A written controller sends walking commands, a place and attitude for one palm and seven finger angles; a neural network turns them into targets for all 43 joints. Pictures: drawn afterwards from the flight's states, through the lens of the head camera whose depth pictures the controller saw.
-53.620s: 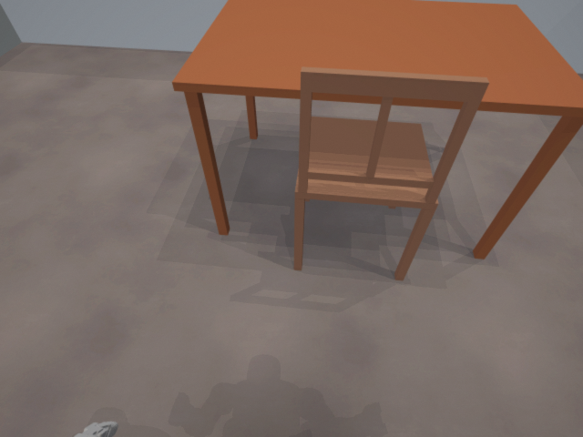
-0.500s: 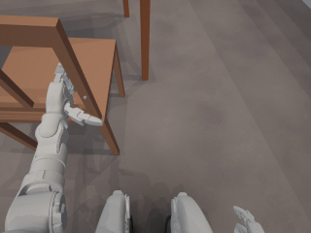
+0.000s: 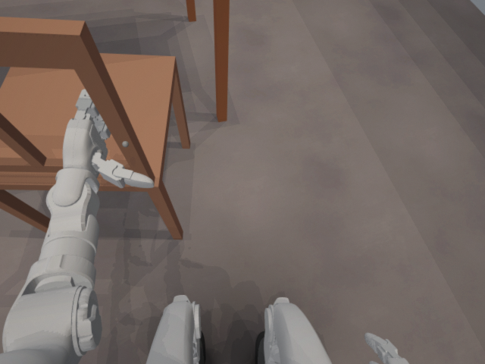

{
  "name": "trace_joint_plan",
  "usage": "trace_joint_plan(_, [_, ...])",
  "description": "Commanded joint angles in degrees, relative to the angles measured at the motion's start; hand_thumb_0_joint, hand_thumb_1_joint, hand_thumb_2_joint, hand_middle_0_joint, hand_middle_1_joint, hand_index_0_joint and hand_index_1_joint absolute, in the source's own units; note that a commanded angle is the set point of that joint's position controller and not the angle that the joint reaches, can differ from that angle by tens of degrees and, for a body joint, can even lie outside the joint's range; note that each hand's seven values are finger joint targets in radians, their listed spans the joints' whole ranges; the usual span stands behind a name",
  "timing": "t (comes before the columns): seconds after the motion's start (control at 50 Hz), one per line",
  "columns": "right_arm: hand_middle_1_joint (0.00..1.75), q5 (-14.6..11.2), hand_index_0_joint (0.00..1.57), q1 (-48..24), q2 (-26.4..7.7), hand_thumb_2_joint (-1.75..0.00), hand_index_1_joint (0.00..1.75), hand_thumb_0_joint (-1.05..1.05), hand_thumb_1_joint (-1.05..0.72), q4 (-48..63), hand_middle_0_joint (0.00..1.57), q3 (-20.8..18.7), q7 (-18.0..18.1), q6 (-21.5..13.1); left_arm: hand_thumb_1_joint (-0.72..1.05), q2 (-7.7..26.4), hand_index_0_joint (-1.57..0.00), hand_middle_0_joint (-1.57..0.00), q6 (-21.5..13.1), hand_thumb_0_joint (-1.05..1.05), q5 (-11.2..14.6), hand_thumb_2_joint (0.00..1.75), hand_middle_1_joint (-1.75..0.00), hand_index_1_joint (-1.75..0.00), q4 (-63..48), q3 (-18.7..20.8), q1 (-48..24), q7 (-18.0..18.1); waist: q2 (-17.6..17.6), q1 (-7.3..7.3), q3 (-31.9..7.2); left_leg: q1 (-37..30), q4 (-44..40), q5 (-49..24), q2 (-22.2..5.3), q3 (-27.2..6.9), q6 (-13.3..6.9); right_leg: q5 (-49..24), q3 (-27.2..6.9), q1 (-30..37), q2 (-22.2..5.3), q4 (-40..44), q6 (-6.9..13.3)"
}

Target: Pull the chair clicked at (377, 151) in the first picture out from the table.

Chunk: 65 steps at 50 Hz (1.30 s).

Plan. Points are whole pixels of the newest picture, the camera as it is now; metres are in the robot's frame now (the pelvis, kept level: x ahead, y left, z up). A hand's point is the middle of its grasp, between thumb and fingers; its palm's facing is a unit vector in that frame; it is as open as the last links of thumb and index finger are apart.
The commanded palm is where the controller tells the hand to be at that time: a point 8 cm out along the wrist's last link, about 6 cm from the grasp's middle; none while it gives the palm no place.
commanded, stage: push the fingers through the gap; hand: left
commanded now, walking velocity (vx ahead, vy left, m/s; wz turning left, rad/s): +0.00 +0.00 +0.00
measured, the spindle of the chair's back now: out of the picture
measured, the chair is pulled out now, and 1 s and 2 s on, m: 0.30 0.31 0.34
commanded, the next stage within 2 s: hook a spindle and tug to test in 0.02 s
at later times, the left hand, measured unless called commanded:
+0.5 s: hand (127, 142) +0.46 +0.18 +0.04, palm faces +0.00 -1.00 -0.03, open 15.2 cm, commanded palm +0.43 +0.23 +0.04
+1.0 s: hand (125, 140) +0.46 +0.19 +0.04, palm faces +0.00 -1.00 -0.03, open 5.9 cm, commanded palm +0.43 +0.22 +0.04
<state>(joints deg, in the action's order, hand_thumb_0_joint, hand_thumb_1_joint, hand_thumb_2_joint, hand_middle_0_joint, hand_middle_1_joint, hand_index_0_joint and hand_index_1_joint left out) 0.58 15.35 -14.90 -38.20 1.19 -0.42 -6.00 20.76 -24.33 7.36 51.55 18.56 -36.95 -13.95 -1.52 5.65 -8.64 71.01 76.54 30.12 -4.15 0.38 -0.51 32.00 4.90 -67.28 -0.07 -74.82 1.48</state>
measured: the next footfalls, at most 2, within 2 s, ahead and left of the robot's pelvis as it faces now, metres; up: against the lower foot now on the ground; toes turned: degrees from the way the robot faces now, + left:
none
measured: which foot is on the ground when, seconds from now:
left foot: down 0.00-1.00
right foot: down 0.00-1.00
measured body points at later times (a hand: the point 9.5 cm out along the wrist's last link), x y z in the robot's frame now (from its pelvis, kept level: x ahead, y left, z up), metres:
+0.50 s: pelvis +0.00 +0.00 +0.00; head +0.14 +0.02 +0.43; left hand +0.45 +0.24 +0.04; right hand +0.10 -0.26 -0.11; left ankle +0.05 +0.12 -0.61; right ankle +0.03 -0.11 -0.61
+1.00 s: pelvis +0.01 +0.00 +0.01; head +0.14 +0.02 +0.44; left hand +0.45 +0.24 +0.04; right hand +0.11 -0.26 -0.11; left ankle +0.05 +0.12 -0.61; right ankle +0.03 -0.11 -0.61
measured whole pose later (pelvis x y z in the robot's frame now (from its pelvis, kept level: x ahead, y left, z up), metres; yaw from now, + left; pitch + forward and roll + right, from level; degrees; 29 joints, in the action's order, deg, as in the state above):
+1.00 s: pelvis +0.01 +0.00 +0.01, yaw +0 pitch +25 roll -3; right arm 0.7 14.8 -14.6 -38.2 0.5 -1.1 -5.2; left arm 19.2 -24.4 7.9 49.1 16.8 -34.7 -11.9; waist -1.5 5.4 -9.0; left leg 69.1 75.1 30.7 -3.8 0.4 -0.7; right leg 32.4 4.7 -65.2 -0.1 -72.9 1.1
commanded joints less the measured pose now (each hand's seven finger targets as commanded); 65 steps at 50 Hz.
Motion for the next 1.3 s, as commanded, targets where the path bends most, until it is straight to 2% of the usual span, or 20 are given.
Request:
trace_joint_plan(0.0, [0.3, -0.3, 0.2, 5.1, -9.2, -0.9, 0.3, 0.0, -0.9, 4.3, 0.2, -3.6, 0.9, -2.1, -0.5, 11.1, -0.06, -0.06, -4.1, 0.0, 0.8, 0.3, -0.08, -0.08, -12.4, 1.2, -21.3, 0.4, -4.0, 0.61, -27.9, -23.2, -8.7, -13.7, 3.3, -3.6, -0.2, -15.2, -3.9, 10.3, 2.2, 10.8, -0.2])
trace_joint_plan(0.1, [0.3, -0.1, 0.2, 5.4, -9.5, -0.9, 0.3, 0.0, -0.9, 3.9, 0.2, -3.6, 1.0, -2.0, -0.5, 11.4, -0.06, -0.06, -4.4, 0.0, 0.3, 0.3, -0.08, -0.08, -11.1, 1.1, -23.1, 0.9, -4.2, 0.91, -27.5, -23.4, -8.8, -13.5, 3.2, -4.2, -0.1, -14.3, -3.4, 8.8, 2.2, 10.3, -0.1])
trace_joint_plan(0.16, [0.3, 0.0, 0.2, 5.5, -9.7, -0.9, 0.3, 0.0, -0.9, 4.1, 0.2, -3.5, 1.0, -2.0, -0.5, 12.7, -0.11, -0.11, -4.5, 0.0, 0.2, 0.3, -0.24, -0.24, -10.2, 2.1, -23.2, 0.9, -3.0, 0.83, -27.7, -22.3, -8.5, -13.3, 3.4, -4.0, -0.3, -14.3, -3.7, 9.6, 2.3, 10.3, -0.1])
trace_joint_plan(0.22, [0.3, 0.0, 0.2, 5.2, -9.3, -0.9, 0.3, 0.0, -0.9, 4.5, 0.2, -3.5, 0.8, -2.0, -0.5, 10.4, -0.17, -0.17, -4.9, 0.0, 0.3, 0.3, -0.41, -0.41, -11.8, 0.2, -22.8, 0.8, -5.4, 0.61, -29.5, -25.6, -8.7, -15.5, 3.2, -4.3, 0.1, -15.8, -3.3, 8.8, 2.3, 10.0, 0.1])
trace_joint_plan(0.4, [0.3, -0.1, 0.2, 5.1, -9.2, -0.9, 0.3, 0.0, -0.9, 4.7, 0.2, -3.7, 0.6, -1.4, -0.5, 9.7, -0.32, -0.32, -4.2, 0.0, 0.5, 0.3, -0.9, -0.9, -13.2, 0.5, -20.4, 1.8, -3.7, 0.72, -29.3, -25.0, -8.9, -16.5, 3.3, -3.9, 0.0, -17.4, -3.4, 10.7, 2.3, 10.6, -0.2])
trace_joint_plan(0.42, [0.3, 0.0, 0.2, 5.4, -9.3, -0.9, 0.3, 0.0, -0.9, 4.5, 0.2, -3.8, 0.7, -1.3, -0.44, 11.4, -0.34, -0.34, -4.3, 0.0, 0.5, 0.32, -0.96, -0.96, -13.3, 2.0, -19.7, 1.9, -2.7, 0.29, -29.7, -24.5, -8.7, -17.0, 3.2, -3.8, 0.0, -18.3, -3.5, 11.8, 2.3, 10.4, -0.2])
trace_joint_plan(0.48, [0.3, -0.1, 0.2, 5.0, -8.9, -0.9, 0.3, 0.0, -0.9, 4.5, 0.2, -3.5, 0.6, -1.4, -0.28, 9.5, -0.39, -0.39, -4.5, 0.0, 0.2, 0.4, -1.12, -1.12, -13.2, -0.2, -20.9, 1.5, -3.5, 0.99, -28.3, -23.6, -8.6, -16.2, 3.3, -3.7, -0.1, -17.8, -3.6, 11.2, 2.3, 10.3, -0.2])
trace_joint_plan(0.52, [0.3, -0.1, 0.2, 5.0, -9.0, -0.9, 0.3, 0.0, -0.9, 4.8, 0.2, -3.7, 0.5, -1.4, -0.16, 9.8, -0.43, -0.43, -4.6, 0.0, 0.5, 0.44, -1.23, -1.23, -14.2, 0.5, -18.6, 1.3, -4.4, 0.01, -29.5, -25.0, -8.8, -17.6, 3.4, -3.5, 0.0, -19.0, -3.7, 12.1, 2.4, 10.4, 0.0])
trace_joint_plan(0.6, [0.3, -0.3, 0.2, 5.1, -9.0, -0.9, 0.3, 0.0, -0.9, 4.3, 0.2, -3.9, 0.5, -1.4, 0.06, 8.2, -0.5, -0.5, -4.5, 0.0, 0.9, 0.54, -1.45, -1.45, -13.9, -0.8, -18.6, 0.8, -3.3, 0.77, -28.3, -25.4, -8.9, -17.6, 3.2, -3.8, 0.0, -19.0, -3.5, 11.4, 2.4, 10.7, -0.1])
trace_joint_plan(0.64, [0.3, -0.2, 0.2, 5.3, -9.1, -0.9, 0.3, 0.0, -0.9, 4.4, 0.2, -4.0, 0.4, -1.4, 0.17, 9.1, -0.5, -0.5, -4.5, 0.0, 0.9, 0.59, -1.45, -1.45, -15.0, 0.0, -16.9, 0.7, -4.0, -0.09, -29.9, -26.7, -9.2, -19.5, 3.2, -3.7, 0.2, -20.5, -3.3, 12.5, 2.4, 10.5, 0.0])
trace_joint_plan(0.68, [0.3, -0.3, 0.2, 4.9, -8.7, -0.9, 0.3, 0.0, -0.9, 4.8, 0.2, -4.0, 0.1, -1.4, 0.28, 7.1, -0.5, -0.5, -4.7, 0.0, 0.8, 0.64, -1.45, -1.45, -17.1, -2.1, -17.0, 0.6, -6.1, 0.09, -30.6, -28.7, -9.2, -21.2, 3.1, -4.0, 0.3, -21.1, -3.2, 11.4, 2.4, 10.3, 0.1])
trace_joint_plan(0.72, [0.3, -0.3, 0.2, 5.1, -9.1, -0.9, 0.3, 0.0, -0.9, 4.4, 0.2, -4.2, 0.1, -1.2, 0.4, 9.0, -0.5, -0.5, -4.7, 0.0, 0.5, 0.68, -1.45, -1.45, -16.9, -0.8, -15.9, 0.9, -4.9, 0.06, -29.4, -27.9, -9.4, -20.2, 2.9, -3.9, 0.3, -20.4, -3.2, 11.5, 2.5, 10.6, 0.0])
trace_joint_plan(0.82, [0.3, -0.2, 0.2, 4.8, -8.8, -0.9, 0.3, 0.0, -0.9, 4.3, 0.2, -4.1, 0.2, -1.1, 0.68, 6.6, -0.5, -0.5, -4.5, 0.0, 0.5, 0.8, -1.45, -1.45, -15.0, -2.4, -16.9, 1.0, -3.8, 1.13, -27.1, -26.4, -9.3, -18.7, 3.1, -3.9, 0.1, -19.7, -3.2, 10.8, 2.5, 11.0, -0.1])
trace_joint_plan(0.86, [0.3, -0.2, 0.2, 5.3, -9.3, -0.9, 0.3, 0.0, -0.9, 4.4, 0.2, -4.2, 0.3, -1.2, 0.79, 8.3, -0.5, -0.5, -4.8, 0.0, 0.2, 0.85, -1.45, -1.45, -16.0, -1.3, -17.0, 1.1, -4.8, 0.34, -29.0, -27.8, -9.3, -20.0, 3.0, -4.1, 0.3, -20.1, -3.1, 10.7, 2.5, 10.3, 0.2])
trace_joint_plan(0.9, [0.3, -0.1, 0.2, 5.3, -8.9, -0.9, 0.3, 0.0, -0.9, 4.1, 0.2, -4.3, 0.2, -1.2, 0.9, 6.5, -0.5, -0.5, -4.3, 0.0, 0.6, 0.9, -1.45, -1.45, -15.2, -2.1, -16.9, 1.1, -4.4, 0.85, -28.9, -28.1, -9.2, -20.7, 3.0, -4.1, 0.3, -20.8, -2.9, 10.5, 2.4, 10.5, 0.0])
trace_joint_plan(0.92, [0.3, -0.2, 0.2, 5.4, -9.1, -0.9, 0.3, 0.0, -0.9, 4.0, 0.2, -4.3, 0.3, -1.0, 0.9, 7.9, -0.5, -0.5, -4.2, 0.0, 0.5, 0.9, -1.45, -1.45, -14.2, -1.0, -16.0, 1.1, -3.3, 0.4, -28.4, -27.3, -9.2, -20.5, 3.0, -4.1, 0.4, -20.8, -3.0, 11.1, 2.4, 10.5, 0.0])
trace_joint_plan(1.06, [0.3, -0.3, 0.2, 5.0, -8.7, -0.9, 0.3, 0.0, -0.9, 5.1, 0.2, -4.4, 0.0, -0.8, 0.9, 6.8, -0.5, -0.5, -3.9, 0.0, 0.7, 0.9, -1.45, -1.45, -17.2, -1.5, -11.2, 0.8, -4.0, -0.48, -30.2, -28.5, -9.1, -23.8, 3.2, -3.5, 0.2, -24.0, -3.2, 13.1, 2.4, 10.2, 0.0])
trace_joint_plan(1.1, [0.3, -0.4, 0.2, 4.6, -8.8, -0.9, 0.3, 0.0, -0.9, 5.3, 0.2, -4.3, -0.1, -0.4, 0.9, 7.7, -0.5, -0.5, -3.7, 0.0, 0.8, 0.9, -1.45, -1.45, -16.4, -0.6, -9.5, 0.8, -1.8, -0.8, -27.9, -26.1, -9.6, -21.4, 3.2, -3.4, 0.2, -22.6, -3.2, 13.7, 2.4, 10.6, -0.1])
trace_joint_plan(1.16, [0.3, -0.5, 0.2, 4.2, -8.7, -0.9, 0.3, 0.0, -0.9, 6.1, 0.2, -4.3, -0.1, -0.5, 0.9, 7.5, -0.5, -0.5, -3.9, 0.0, 1.1, 0.9, -1.45, -1.45, -19.2, -0.6, -7.6, 0.8, -3.0, -1.32, -29.4, -26.7, -9.6, -21.9, 3.3, -3.1, 0.1, -23.4, -3.5, 14.9, 2.5, 10.5, 0.0])
trace_joint_plan(1.28, [0.3, -0.6, 0.2, 3.4, -8.2, -0.9, 0.3, 0.0, -0.9, 6.3, 0.2, -4.3, -0.1, -0.4, 0.9, 5.8, -0.5, -0.5, -3.4, 0.0, 1.7, 0.9, -1.45, -1.45, -21.0, -1.6, -4.8, 0.6, -3.2, -1.33, -27.7, -26.6, -9.7, -22.1, 3.3, -2.9, 0.2, -23.8, -3.4, 14.7, 2.4, 10.7, -0.2])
